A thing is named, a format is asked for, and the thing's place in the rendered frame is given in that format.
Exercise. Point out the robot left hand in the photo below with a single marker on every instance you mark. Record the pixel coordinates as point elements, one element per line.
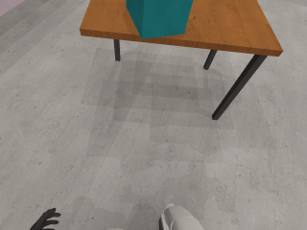
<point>42,221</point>

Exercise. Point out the carton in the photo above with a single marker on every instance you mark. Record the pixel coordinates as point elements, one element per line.
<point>157,18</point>

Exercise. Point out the robot right thigh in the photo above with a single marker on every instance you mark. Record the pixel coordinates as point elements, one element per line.
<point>177,218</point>

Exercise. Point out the table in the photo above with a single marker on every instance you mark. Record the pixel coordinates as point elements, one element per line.
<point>238,26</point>

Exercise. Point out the robot right shin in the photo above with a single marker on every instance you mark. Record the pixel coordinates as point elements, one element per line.
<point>169,205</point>

